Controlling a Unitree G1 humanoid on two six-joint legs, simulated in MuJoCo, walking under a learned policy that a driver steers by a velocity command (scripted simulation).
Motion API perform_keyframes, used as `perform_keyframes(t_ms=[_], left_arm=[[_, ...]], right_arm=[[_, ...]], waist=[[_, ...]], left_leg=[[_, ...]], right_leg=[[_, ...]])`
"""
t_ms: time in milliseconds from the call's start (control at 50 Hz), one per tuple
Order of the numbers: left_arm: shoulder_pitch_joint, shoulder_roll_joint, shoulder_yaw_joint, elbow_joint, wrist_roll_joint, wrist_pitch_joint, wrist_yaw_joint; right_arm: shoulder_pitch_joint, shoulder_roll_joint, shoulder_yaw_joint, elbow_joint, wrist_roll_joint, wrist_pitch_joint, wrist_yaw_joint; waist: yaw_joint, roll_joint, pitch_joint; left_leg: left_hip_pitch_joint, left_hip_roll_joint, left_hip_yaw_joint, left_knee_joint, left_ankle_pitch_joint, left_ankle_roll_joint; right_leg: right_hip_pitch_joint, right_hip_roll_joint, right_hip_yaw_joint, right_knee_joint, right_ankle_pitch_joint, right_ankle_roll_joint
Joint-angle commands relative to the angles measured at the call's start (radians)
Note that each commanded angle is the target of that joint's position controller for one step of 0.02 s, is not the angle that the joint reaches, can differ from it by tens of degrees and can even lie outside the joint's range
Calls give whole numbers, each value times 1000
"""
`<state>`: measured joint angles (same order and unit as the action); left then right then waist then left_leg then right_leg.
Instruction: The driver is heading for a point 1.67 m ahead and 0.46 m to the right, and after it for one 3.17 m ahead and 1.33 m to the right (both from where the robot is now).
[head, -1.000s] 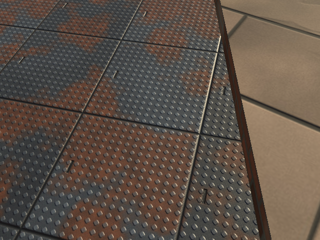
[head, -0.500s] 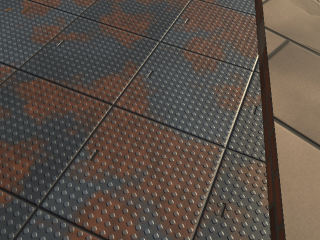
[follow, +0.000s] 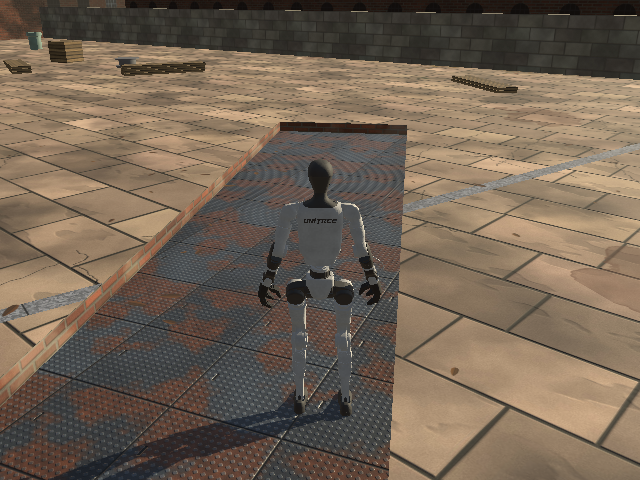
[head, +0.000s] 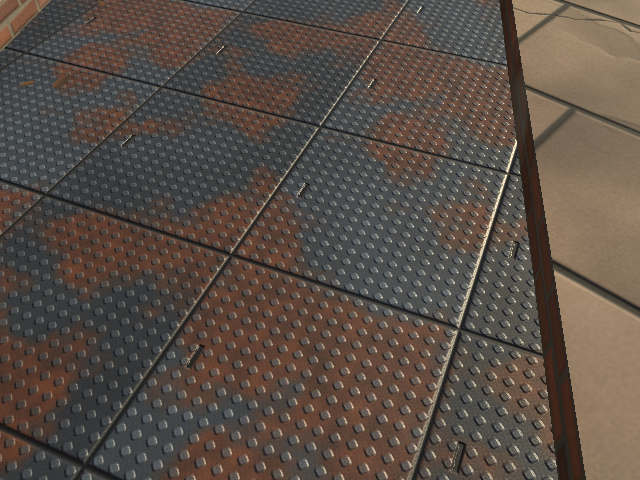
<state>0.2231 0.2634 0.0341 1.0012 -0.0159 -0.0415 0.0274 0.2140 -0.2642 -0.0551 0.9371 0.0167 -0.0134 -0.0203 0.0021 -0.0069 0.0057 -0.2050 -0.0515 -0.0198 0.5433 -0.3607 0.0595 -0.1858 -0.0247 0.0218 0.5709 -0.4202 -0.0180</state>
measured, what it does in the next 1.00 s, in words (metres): walks ahead: left foot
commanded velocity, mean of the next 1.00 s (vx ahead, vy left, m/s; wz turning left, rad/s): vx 0.44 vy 0.00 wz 0.00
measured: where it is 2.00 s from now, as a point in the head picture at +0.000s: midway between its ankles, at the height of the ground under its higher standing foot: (354, 291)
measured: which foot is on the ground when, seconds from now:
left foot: down 0.00-0.12, up 0.14-0.50, down 0.52-1.00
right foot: down 0.00-0.54, up 0.56-1.00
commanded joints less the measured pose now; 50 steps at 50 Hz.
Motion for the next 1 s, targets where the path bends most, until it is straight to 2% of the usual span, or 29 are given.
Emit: perform_keyframes(t_ms=[20,60,100,120,140,160,180,200,260,300,340,360,400,440,480,500,520,540,560,580,600,620,640,680,720,780,860,920,1000], left_arm=[[-84,80,14,-81,-9,-52,-10],[-78,83,14,-88,-14,-67,-21],[37,94,20,-42,-15,-76,-32],[149,132,34,3,-14,-78,-33],[265,224,63,50,-16,-78,-32],[319,236,68,55,-8,-74,-38],[294,166,48,46,4,-75,-40],[268,140,41,34,8,-75,-42],[231,98,21,24,6,-58,-38],[194,100,17,4,10,-44,-23],[174,135,23,-12,13,-44,-8],[192,155,28,-10,12,-47,-4],[217,172,37,1,-3,-55,-3],[217,173,42,4,-10,-54,-5],[207,191,51,1,-5,-44,-6],[203,181,48,-3,2,-34,-6],[196,164,38,-16,13,-30,-6],[317,21,0,-40,18,-40,-14],[315,26,-4,-27,-1,-67,-24],[204,127,26,-68,-31,-82,-30],[126,144,29,-92,-37,-89,-28],[99,132,32,-97,-24,-88,-21],[117,119,39,-90,-10,-76,-15],[152,75,34,-83,-2,-49,-14],[101,78,37,-111,6,-35,-9],[-19,87,40,-159,18,-38,-10],[-164,57,26,-199,12,-54,-28],[-247,57,17,-230,3,-59,-45],[-249,100,24,-257,-1,-67,-65]], right_arm=[[57,-164,-39,-24,8,-47,8],[46,-175,-40,-36,7,-55,12],[-52,-157,-33,-73,12,-54,16],[-146,-123,-23,-113,12,-56,15],[-179,-72,-11,-152,4,-74,17],[-156,-95,-15,-155,-6,-92,17],[-119,-125,-24,-139,11,-96,22],[-99,-109,-21,-132,26,-95,26],[-167,-80,-18,-161,15,-91,38],[-206,-35,-3,-184,7,-85,51],[-281,0,13,-216,3,-81,58],[-307,-2,16,-229,5,-80,60],[-331,-38,9,-247,11,-75,60],[-320,-76,-3,-254,12,-75,60],[-210,-121,-28,-230,8,-72,54],[-59,-152,-50,-183,10,-67,47],[106,-187,-68,-139,13,-59,36],[217,-279,-84,-112,-16,-56,32],[211,-220,-61,-108,-10,-59,42],[108,-164,-41,-116,1,-69,47],[28,-134,-32,-130,0,-77,49],[-30,-115,-26,-133,-10,-86,55],[-65,-92,-19,-135,-21,-94,58],[-76,-85,-17,-121,-19,-101,60],[-48,-106,-20,-100,-17,-108,52],[13,-138,-26,-75,-17,-105,30],[85,-159,-27,-49,-4,-95,14],[152,-165,-29,-18,3,-81,12],[170,-185,-40,-3,6,-55,10]], waist=[[-33,144,109],[-13,167,105],[60,143,76],[117,68,65],[125,-155,30],[144,-266,20],[108,-145,40],[86,-107,52],[66,-80,93],[57,-96,102],[65,-96,121],[70,-103,123],[60,-117,137],[31,-116,125],[-42,-129,29],[-117,-122,-59],[-192,-96,-147],[-137,171,-321],[-131,259,-395],[-110,200,-193],[-83,122,-83],[-47,59,-26],[-8,73,-13],[28,93,-3],[31,79,31],[4,44,61],[-50,41,76],[-79,40,90],[-51,68,68]], left_leg=[[48,243,-399,-299,-380,159],[28,299,-482,-332,-309,197],[-71,239,-352,-260,-126,141],[-155,158,-211,-124,35,80],[-338,13,-7,169,159,-1],[-561,-22,20,398,-135,-43],[-662,28,-36,533,-208,-34],[-718,65,-46,601,-154,-21],[-727,140,2,531,16,-23],[-599,126,51,378,134,-53],[-426,91,86,192,272,-69],[-360,76,95,126,320,-68],[-307,70,75,47,372,-49],[-280,64,59,-3,370,-16],[-133,27,80,5,319,24],[53,1,98,12,304,52],[308,70,20,30,272,88],[643,346,-440,-43,26,233],[615,439,-791,-268,-144,286],[455,406,-679,-304,-182,231],[295,370,-523,-320,-100,198],[153,330,-409,-346,11,178],[66,288,-324,-369,91,161],[-29,265,-249,-421,137,174],[-62,260,-198,-461,166,191],[-18,257,-155,-480,221,193],[7,220,-63,-475,258,155],[111,253,-60,-437,272,151],[264,315,-83,-329,405,120]], right_leg=[[-256,14,-24,43,-45,-45],[-225,12,-23,57,-17,-72],[-22,5,-17,-90,50,-102],[97,-35,62,-173,73,-123],[310,-159,296,-259,174,-173],[470,-318,529,-316,365,-251],[492,-343,507,-287,419,-264],[505,-323,449,-283,446,-249],[419,-264,263,-349,564,-182],[282,-203,162,-403,567,-166],[130,-153,82,-453,526,-151],[95,-158,74,-481,506,-151],[111,-191,73,-502,490,-147],[187,-223,61,-453,622,-129],[243,-228,27,-286,946,-100],[206,-196,-1,-112,1052,-80],[35,-157,-11,122,921,-52],[-306,3,-33,539,364,1],[-409,70,102,730,-139,-6],[-511,8,108,801,-96,-24],[-508,-48,79,772,-9,-42],[-467,-90,64,705,65,-42],[-403,-125,71,650,115,-42],[-341,-143,65,598,140,-29],[-387,-153,54,523,200,-5],[-488,-152,49,346,374,31],[-426,-99,-9,88,557,43],[-437,-80,-10,-1,544,37],[-412,-57,-7,-67,382,-13]])
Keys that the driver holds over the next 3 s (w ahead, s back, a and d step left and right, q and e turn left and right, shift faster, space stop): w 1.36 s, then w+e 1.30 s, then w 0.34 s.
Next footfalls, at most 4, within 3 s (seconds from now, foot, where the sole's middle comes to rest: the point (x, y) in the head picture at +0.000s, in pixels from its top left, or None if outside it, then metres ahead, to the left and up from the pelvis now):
0.52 left None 0.39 0.12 -0.77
1.06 right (396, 418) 0.68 -0.13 -0.77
1.58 left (294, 306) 0.99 0.10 -0.77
2.12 right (409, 248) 1.19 -0.21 -0.77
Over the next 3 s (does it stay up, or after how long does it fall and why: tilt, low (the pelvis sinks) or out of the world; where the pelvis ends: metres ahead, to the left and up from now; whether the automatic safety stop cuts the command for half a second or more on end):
stays up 1.48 -0.29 0.01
